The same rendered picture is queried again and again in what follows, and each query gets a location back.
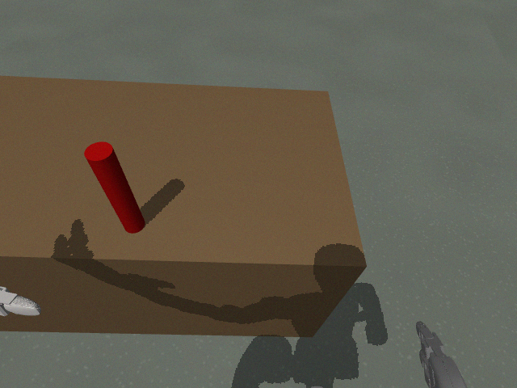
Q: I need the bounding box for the left robot hand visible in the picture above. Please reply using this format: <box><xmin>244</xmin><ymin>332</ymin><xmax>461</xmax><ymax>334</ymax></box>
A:
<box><xmin>0</xmin><ymin>286</ymin><xmax>41</xmax><ymax>316</ymax></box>

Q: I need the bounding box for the right robot hand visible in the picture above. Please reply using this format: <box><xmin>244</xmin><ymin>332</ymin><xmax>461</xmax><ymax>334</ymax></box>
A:
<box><xmin>416</xmin><ymin>321</ymin><xmax>468</xmax><ymax>388</ymax></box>

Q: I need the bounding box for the can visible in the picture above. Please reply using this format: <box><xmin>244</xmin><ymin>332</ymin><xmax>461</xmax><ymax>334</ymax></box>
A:
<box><xmin>84</xmin><ymin>141</ymin><xmax>145</xmax><ymax>234</ymax></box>

